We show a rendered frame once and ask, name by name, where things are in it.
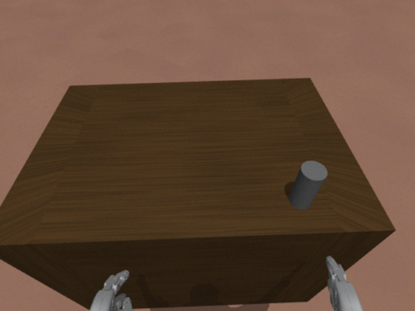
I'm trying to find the right robot hand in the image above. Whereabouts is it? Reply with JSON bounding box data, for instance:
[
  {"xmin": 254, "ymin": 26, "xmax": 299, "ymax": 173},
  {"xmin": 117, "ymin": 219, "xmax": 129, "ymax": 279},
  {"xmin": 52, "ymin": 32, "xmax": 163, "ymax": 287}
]
[{"xmin": 326, "ymin": 256, "xmax": 363, "ymax": 311}]

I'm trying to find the can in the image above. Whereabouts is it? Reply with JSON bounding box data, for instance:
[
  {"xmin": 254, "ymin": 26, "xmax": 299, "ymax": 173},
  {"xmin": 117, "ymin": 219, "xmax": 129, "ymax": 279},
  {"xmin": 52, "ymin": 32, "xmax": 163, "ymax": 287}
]
[{"xmin": 289, "ymin": 161, "xmax": 327, "ymax": 209}]

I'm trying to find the left robot hand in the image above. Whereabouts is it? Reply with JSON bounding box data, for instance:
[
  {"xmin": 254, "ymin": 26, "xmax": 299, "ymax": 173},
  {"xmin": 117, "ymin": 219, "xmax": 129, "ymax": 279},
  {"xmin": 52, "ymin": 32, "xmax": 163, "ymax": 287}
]
[{"xmin": 89, "ymin": 270, "xmax": 136, "ymax": 311}]

